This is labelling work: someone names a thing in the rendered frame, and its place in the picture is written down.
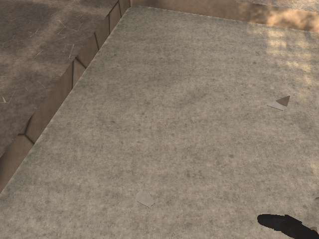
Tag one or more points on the right robot hand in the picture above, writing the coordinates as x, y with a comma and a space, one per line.
287, 225

